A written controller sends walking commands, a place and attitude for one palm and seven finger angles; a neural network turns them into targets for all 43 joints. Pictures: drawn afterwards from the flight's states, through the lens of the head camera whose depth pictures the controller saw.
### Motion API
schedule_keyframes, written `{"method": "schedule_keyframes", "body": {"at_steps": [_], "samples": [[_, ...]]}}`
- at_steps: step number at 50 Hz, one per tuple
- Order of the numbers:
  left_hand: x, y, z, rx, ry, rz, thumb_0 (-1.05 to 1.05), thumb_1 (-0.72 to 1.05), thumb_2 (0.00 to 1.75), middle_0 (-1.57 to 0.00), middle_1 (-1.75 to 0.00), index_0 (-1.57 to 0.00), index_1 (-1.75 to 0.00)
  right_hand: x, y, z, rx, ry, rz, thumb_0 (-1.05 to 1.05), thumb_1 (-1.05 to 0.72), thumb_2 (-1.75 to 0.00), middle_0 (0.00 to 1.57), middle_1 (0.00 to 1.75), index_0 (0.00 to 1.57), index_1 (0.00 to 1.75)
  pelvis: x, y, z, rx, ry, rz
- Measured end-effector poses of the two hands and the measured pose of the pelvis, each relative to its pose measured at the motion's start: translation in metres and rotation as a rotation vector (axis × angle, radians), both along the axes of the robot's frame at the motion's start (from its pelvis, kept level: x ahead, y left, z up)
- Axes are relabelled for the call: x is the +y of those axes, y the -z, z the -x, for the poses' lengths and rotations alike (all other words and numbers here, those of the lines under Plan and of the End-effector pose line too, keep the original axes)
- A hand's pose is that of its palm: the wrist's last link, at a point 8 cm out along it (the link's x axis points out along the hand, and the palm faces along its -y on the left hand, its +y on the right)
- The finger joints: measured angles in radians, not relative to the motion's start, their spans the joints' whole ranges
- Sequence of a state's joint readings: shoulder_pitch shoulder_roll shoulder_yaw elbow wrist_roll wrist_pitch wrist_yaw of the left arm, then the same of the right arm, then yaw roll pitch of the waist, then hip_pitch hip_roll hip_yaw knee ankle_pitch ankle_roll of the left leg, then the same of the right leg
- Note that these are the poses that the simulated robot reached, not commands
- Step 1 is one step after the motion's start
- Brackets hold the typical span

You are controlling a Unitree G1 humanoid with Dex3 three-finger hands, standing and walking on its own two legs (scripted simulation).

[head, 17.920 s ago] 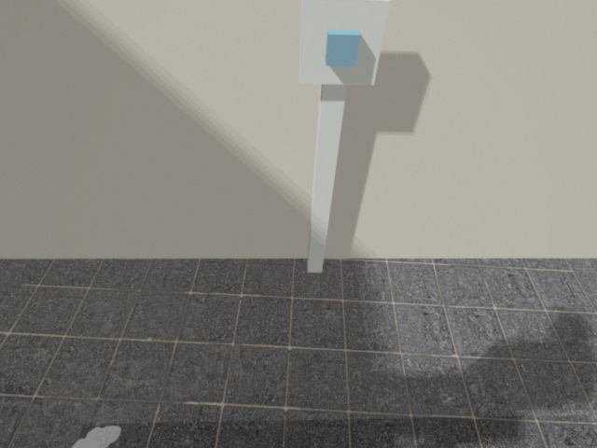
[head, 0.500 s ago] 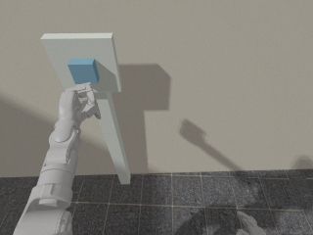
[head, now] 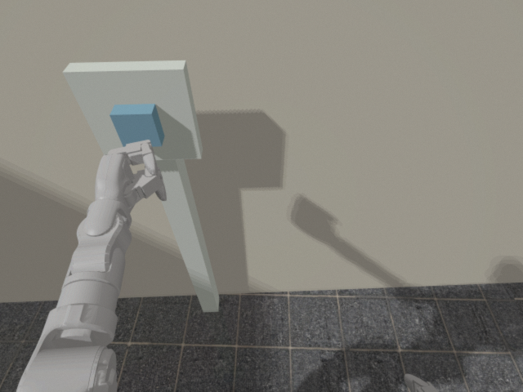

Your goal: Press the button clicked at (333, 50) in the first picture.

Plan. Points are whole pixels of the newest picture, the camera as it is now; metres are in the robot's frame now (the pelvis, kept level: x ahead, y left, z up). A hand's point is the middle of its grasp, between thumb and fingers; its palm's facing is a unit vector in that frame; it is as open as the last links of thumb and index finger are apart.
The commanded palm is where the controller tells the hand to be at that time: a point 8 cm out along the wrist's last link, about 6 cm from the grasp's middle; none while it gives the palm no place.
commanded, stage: aim a knuckle at the button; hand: left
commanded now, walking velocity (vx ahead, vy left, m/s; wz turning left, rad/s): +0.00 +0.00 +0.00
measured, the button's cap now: (139, 124) +0.50 +0.22 +0.16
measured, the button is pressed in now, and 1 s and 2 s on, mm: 0 0 7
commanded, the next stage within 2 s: press the button with the knuckle in 0.96 s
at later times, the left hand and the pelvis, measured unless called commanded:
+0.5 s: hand (162, 180) +0.40 +0.17 +0.12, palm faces +0.08 -1.00 +0.02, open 3.1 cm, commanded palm +0.37 +0.23 +0.13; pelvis +0.00 +0.01 +0.00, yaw +0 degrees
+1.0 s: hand (156, 184) +0.39 +0.17 +0.12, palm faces +0.06 -1.00 +0.03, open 3.1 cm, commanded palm +0.36 +0.23 +0.13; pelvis +0.00 +0.01 +0.00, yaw +0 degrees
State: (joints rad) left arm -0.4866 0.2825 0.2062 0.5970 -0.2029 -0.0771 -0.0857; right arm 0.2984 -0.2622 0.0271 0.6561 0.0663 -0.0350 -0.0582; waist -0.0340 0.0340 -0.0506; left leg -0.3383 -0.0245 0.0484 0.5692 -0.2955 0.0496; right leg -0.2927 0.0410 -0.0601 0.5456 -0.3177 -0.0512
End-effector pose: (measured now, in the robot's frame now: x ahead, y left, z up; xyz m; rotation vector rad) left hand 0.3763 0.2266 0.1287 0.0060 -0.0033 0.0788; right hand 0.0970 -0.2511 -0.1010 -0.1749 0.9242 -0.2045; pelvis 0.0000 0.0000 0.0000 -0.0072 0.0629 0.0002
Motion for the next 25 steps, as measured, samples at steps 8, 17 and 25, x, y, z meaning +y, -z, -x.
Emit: {"method": "schedule_keyframes", "body": {"at_steps": [8, 17, 25], "samples": [[-0.002, 0.009, 0.010, 0.001, -0.018, 0.021, 0.01, 0.90, 0.90, -1.30, -1.50, -1.29, -1.50, 0.006, -0.006, -0.015, -0.043, -0.018, -0.005, 0.01, -0.91, -0.90, 0.20, 0.30, 0.20, 0.30, 0.002, 0.000, -0.002, -0.002, 0.008, -0.003], [0.006, 0.000, 0.008, -0.005, -0.016, 0.000, 0.01, 0.90, 0.90, -1.30, -1.50, -1.30, -1.50, 0.011, -0.008, -0.025, -0.059, -0.043, 0.003, 0.01, -0.91, -0.90, 0.20, 0.30, 0.20, 0.30, 0.004, 0.000, 0.003, -0.009, -0.009, 0.003], [-0.005, 0.007, -0.002, 0.030, 0.003, 0.030, 0.01, 0.90, 0.90, -1.30, -1.50, -1.30, -1.50, 0.013, -0.005, -0.016, -0.034, -0.036, 0.003, 0.01, -0.91, -0.90, 0.20, 0.30, 0.20, 0.30, 0.006, 0.001, 0.004, 0.005, -0.007, 0.002]]}}
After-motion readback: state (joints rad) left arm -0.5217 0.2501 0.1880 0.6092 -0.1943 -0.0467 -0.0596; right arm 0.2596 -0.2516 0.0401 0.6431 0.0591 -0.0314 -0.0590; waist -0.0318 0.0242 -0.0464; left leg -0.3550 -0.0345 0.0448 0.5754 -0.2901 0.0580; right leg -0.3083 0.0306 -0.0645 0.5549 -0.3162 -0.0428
